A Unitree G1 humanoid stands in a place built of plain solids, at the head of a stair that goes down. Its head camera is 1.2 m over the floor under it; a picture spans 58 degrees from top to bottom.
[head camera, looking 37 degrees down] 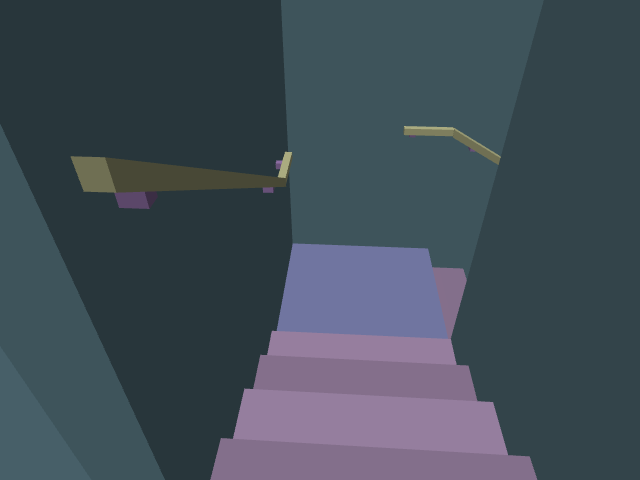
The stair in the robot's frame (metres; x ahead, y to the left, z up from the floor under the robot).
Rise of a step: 0.17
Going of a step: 0.30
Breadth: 1.00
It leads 4 degrees to the right of straight ahead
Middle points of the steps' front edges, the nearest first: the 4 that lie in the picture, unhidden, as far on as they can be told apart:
0.72 -0.17 -0.19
1.02 -0.19 -0.35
1.32 -0.21 -0.52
1.62 -0.23 -0.68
